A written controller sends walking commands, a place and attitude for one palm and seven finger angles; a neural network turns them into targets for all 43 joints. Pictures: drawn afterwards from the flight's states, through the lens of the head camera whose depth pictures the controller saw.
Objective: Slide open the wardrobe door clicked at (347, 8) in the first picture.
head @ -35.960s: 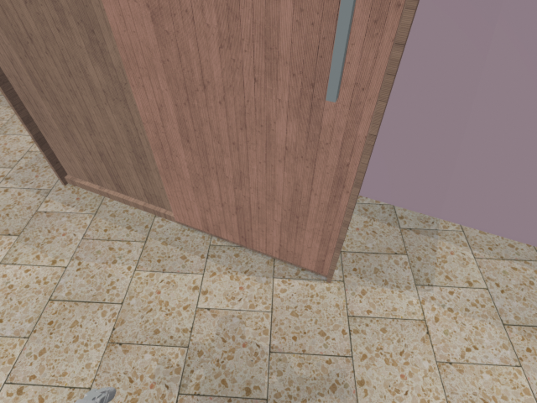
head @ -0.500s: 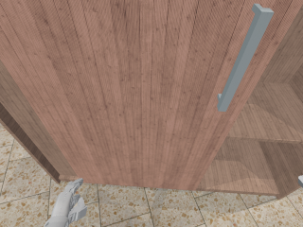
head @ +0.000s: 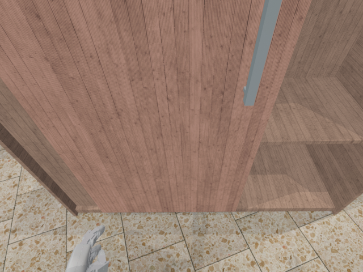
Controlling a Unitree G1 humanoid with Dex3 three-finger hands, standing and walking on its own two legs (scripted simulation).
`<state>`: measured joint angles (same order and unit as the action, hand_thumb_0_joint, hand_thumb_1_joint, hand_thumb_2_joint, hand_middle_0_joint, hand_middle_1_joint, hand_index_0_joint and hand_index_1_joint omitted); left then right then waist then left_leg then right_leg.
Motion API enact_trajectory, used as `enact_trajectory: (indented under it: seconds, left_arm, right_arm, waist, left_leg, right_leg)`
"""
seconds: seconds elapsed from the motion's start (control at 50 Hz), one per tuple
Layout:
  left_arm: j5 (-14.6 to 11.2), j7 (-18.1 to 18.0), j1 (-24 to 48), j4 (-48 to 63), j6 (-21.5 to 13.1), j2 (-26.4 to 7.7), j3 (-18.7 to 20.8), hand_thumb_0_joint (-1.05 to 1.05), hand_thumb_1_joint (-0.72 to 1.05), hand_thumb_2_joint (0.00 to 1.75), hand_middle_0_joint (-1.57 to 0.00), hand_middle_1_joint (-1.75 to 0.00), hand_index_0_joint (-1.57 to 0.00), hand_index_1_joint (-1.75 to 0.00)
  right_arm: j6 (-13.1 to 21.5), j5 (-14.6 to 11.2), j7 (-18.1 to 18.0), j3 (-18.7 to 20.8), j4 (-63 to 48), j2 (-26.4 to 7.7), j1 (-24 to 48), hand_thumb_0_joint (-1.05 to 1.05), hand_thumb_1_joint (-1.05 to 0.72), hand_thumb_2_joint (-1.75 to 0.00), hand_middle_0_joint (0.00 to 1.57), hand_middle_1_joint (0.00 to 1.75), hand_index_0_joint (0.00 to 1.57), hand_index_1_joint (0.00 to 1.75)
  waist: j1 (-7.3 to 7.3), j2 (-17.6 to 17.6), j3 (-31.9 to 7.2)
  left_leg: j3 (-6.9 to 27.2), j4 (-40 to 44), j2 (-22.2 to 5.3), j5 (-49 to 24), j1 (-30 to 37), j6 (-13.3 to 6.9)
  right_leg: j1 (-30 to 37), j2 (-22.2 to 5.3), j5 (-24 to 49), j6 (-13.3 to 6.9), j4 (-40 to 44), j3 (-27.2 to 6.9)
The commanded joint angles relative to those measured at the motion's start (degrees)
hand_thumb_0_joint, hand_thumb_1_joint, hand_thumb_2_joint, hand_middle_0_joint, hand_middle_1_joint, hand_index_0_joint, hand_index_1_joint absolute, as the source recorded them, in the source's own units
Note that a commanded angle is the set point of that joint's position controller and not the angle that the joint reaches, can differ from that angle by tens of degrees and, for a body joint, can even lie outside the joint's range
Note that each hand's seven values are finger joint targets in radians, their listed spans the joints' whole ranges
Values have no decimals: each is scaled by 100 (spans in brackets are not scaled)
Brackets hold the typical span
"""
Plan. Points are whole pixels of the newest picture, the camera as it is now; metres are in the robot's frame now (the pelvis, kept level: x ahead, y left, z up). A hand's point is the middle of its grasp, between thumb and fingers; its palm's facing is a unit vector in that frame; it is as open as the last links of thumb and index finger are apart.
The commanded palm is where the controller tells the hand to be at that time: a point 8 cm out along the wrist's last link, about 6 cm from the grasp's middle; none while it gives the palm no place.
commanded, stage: step back with the hand held close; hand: right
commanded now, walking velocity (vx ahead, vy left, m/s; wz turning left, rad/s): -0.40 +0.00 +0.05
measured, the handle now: (258, 48) +0.52 -0.14 +0.24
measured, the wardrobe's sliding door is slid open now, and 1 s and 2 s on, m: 0.55 0.55 0.55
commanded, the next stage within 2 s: stop stepping back and stand still in 0.50 s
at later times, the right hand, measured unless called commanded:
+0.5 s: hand out of the picture +0.16 -0.29 +0.19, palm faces +0.45 +0.81 -0.38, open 7.4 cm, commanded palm +0.10 -0.31 +0.19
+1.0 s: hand out of the picture +0.11 -0.30 +0.18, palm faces +0.34 +0.83 -0.44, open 7.4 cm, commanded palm +0.07 -0.33 +0.19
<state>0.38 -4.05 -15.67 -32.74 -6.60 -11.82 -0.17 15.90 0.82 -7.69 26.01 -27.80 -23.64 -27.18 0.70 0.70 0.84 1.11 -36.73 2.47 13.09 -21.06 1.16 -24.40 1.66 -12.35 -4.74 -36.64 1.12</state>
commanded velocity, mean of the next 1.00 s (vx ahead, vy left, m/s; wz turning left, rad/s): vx -0.14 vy -0.03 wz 0.03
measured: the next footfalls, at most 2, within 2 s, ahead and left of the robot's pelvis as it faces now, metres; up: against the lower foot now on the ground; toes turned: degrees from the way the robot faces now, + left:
left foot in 0.62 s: -0.16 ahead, +0.16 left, +0.00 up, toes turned +6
left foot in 0.86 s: -0.14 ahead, +0.07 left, +0.00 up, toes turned +9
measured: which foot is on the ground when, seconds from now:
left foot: down 0.00-0.32, up 0.34-0.60, down 0.62-0.72, up 0.74-0.84, down 0.86-1.00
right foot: down 0.00-0.84, up 0.86-1.00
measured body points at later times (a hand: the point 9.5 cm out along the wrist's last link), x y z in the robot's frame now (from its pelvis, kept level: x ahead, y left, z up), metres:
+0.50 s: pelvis -0.05 -0.02 +0.02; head -0.03 -0.07 +0.47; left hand +0.11 +0.21 -0.05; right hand +0.13 -0.33 +0.21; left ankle -0.16 +0.12 -0.66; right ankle +0.08 -0.07 -0.72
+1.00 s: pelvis -0.11 -0.05 +0.01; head -0.11 -0.08 +0.46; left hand -0.03 +0.23 -0.07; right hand +0.09 -0.34 +0.20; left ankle -0.18 +0.06 -0.72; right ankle -0.10 -0.14 -0.66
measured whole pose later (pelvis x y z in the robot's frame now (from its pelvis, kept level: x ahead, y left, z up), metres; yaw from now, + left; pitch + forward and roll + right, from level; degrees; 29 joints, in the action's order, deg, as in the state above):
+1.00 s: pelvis -0.11 -0.05 +0.01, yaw +8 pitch +4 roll +0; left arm 0.1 -3.7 -19.4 -40.5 -5.5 -13.2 1.6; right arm 12.7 -2.1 -6.7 26.0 -29.1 -24.8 -32.9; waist -2.0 4.9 -6.0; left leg -1.4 -26.5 0.0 18.7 -12.3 -0.5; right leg -32.2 0.4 -17.0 0.6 -58.0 2.3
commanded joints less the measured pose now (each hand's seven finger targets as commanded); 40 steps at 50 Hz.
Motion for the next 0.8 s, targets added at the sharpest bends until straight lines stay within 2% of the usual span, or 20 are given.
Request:
enact_trajectory:
  seconds: [0.0, 0.06, 0.1, 0.18, 0.22, 0.26, 0.3, 0.32, 0.36, 0.42, 0.5, 0.54, 0.58, 0.6, 0.62, 0.64, 0.68, 0.72, 0.76, 0.78]
  left_arm:
    - [50, -49, 757, 874, -406, -938, 393, 0, 90, 90, -20, -30, -20, -30]
    - [35, -22, 697, 766, -452, -875, 413, 0, 90, 90, -20, -30, -20, -30]
    - [19, 8, 673, 752, -426, -856, 445, 0, 90, 90, -20, -30, -20, -30]
    - [16, 12, 670, 692, -312, -765, 441, 0, 90, 90, -20, -30, -20, -30]
    - [36, 3, 681, 668, -268, -772, 450, 0, 90, 90, -20, -30, -20, -30]
    - [15, -37, 719, 742, -263, -824, 434, 0, 90, 90, -20, -30, -20, -30]
    - [53, -82, 894, 816, -393, -1021, 509, 0, 90, 90, -20, -30, -20, -30]
    - [111, -105, 909, 799, -443, -949, 523, 0, 90, 90, -20, -30, -20, -30]
    - [131, -5, 787, 597, -525, -767, 565, 0, 90, 90, -20, -30, -20, -30]
    - [64, 112, 742, 474, -646, -681, 524, 0, 90, 90, -20, -30, -20, -30]
    - [178, 94, 588, 216, -589, -679, 422, 0, 90, 90, -20, -30, -20, -30]
    - [191, 73, 504, 154, -437, -612, 393, 0, 90, 90, -20, -30, -20, -30]
    - [220, -13, 692, 173, -399, -458, 285, 0, 90, 90, -20, -30, -20, -30]
    - [280, -40, 767, 228, -458, -454, 183, 0, 90, 90, -20, -30, -20, -30]
    - [152, -69, 684, 166, -528, -574, 343, 0, 90, 90, -20, -30, -20, -30]
    - [6, -120, 707, 263, -530, -730, 458, 0, 90, 90, -20, -30, -20, -30]
    - [-36, -111, 963, 499, -454, -806, 391, 0, 90, 90, -20, -30, -20, -30]
    - [18, -70, 1136, 689, -437, -861, 365, 0, 90, 90, -20, -30, -20, -30]
    - [91, 56, 919, 698, -413, -689, 385, 0, 90, 90, -20, -30, -20, -30]
    - [86, 107, 885, 754, -408, -632, 387, 0, 90, 90, -20, -30, -20, -30]
  right_arm:
    - [440, -87, -8, 705, -1035, -880, 171, 0, -90, -90, 20, 30, 20, 30]
    - [498, -175, 28, 503, -1111, -864, 383, 0, -90, -90, 20, 30, 20, 30]
    - [539, -192, 1, 519, -1375, -1014, 477, 0, -90, -90, 20, 30, 20, 30]
    - [598, -239, -101, 630, -1502, -1196, 242, 0, -90, -90, 20, 30, 20, 30]
    - [627, -257, -141, 792, -1600, -1336, 227, 0, -90, -90, 20, 30, 20, 30]
    - [650, -274, -128, 807, -1472, -1248, 53, 0, -90, -90, 20, 30, 20, 30]
    - [698, -168, -54, 984, -1420, -1175, 178, 0, -90, -90, 20, 30, 20, 30]
    - [685, -170, -32, 1043, -1430, -1303, 375, 0, -90, -90, 20, 30, 20, 30]
    - [590, -221, -25, 858, -1270, -1076, 375, 0, -90, -90, 20, 30, 20, 30]
    - [459, -366, -56, 344, -1343, -741, 116, 0, -90, -90, 20, 30, 20, 30]
    - [433, -421, -36, 95, -1392, -835, 482, 0, -90, -90, 20, 30, 20, 30]
    - [542, -376, -10, 191, -1494, -1105, 785, 0, -90, -90, 20, 30, 20, 30]
    - [626, -378, -68, 527, -1501, -1551, 1066, 0, -90, -90, 20, 30, 20, 30]
    - [570, -337, -59, 609, -1091, -1563, 904, 0, -90, -90, 20, 30, 20, 30]
    - [549, -310, 33, 257, -1190, -1243, 1276, 0, -90, -90, 20, 30, 20, 30]
    - [389, -383, 59, 296, -887, -1112, 886, 0, -90, -90, 20, 30, 20, 30]
    - [173, -492, 98, 535, -1168, -1189, 323, 0, -90, -90, 20, 30, 20, 30]
    - [91, -602, 70, 972, -1492, -1465, -3, 0, -90, -90, 20, 30, 20, 30]
    - [51, -638, 106, 1145, -1956, -1629, -332, 0, -90, -90, 20, 30, 20, 30]
    - [53, -635, 122, 1191, -2070, -1609, -759, 0, -90, -90, 20, 30, 20, 30]
  waist:
    - [-154, -531, -327]
    - [-84, -255, -701]
    - [-51, -36, -883]
    - [-1, 220, -668]
    - [21, -34, -682]
    - [13, -558, -656]
    - [-81, -1985, -787]
    - [-80, -1988, -775]
    - [-171, -970, -812]
    - [-225, -1212, -1064]
    - [-162, -1306, -1222]
    - [-105, -707, -1222]
    - [-55, 229, -1125]
    - [-106, 160, -1053]
    - [24, 578, -1321]
    - [84, 541, -968]
    - [14, -1032, -699]
    - [-227, -2324, -719]
    - [-347, -1960, -1268]
    - [-410, -1933, -1310]
  left_leg:
    - [470, -227, -21, -750, 1973, -99]
    - [1037, 546, -437, -1220, 940, -287]
    - [1272, 1089, -662, -459, 349, -368]
    - [1389, 1897, -1046, 770, -872, -583]
    - [1108, 1745, -928, 527, -979, -551]
    - [500, 1030, -283, 481, -397, -237]
    - [42, -1405, 614, 481, 1804, 24]
    - [190, -2485, 641, 853, 1810, 2]
    - [227, -2692, 483, 1286, 832, -83]
    - [-197, -1156, 321, 1743, 393, -196]
    - [-296, 1641, 96, 1369, 937, -454]
    - [334, 2644, -608, 546, 326, -651]
    - [950, 2682, -1776, -559, -950, -903]
    - [435, 2235, -1657, -937, -725, -721]
    - [79, 2022, -1290, 260, -834, -625]
    - [-117, 1854, -906, 965, -1196, -601]
    - [-411, 1081, -93, 2120, -979, -352]
    - [-654, -318, 819, 2504, 705, -330]
    - [-845, -486, 991, 2343, 1832, -430]
    - [-839, 159, 878, 2213, 2373, -495]
  right_leg:
    - [-1874, -1202, -2070, -308, 1814, -1428]
    - [-515, -685, -970, 27, 1020, -903]
    - [126, -487, -955, 141, 625, -725]
    - [920, -211, -1001, 330, -128, -537]
    - [1041, -230, -728, 361, 98, -633]
    - [464, -704, -1102, 193, 1208, -1179]
    - [-1813, -1974, -3670, -393, 3321, -2609]
    - [-2056, -2270, -3601, -579, 3627, -2955]
    - [-833, -1968, -2132, -527, 2922, -2149]
    - [693, -1588, -1519, -155, 2867, -1512]
    - [1384, -1491, -855, 678, 2838, -1189]
    - [2182, -971, 514, 748, 1391, -401]
    - [2484, -584, 295, 717, -275, -146]
    - [2211, -467, 126, 717, -145, 136]
    - [2451, -201, -69, 765, -144, 124]
    - [2613, -266, -13, 735, -98, -92]
    - [2067, -579, -1395, 733, 1550, -1028]
    - [506, -1130, -3684, 1216, 4054, -2379]
    - [124, -1072, -3160, 1534, 3934, -1591]
    - [-242, -842, -2636, 1313, 3350, -889]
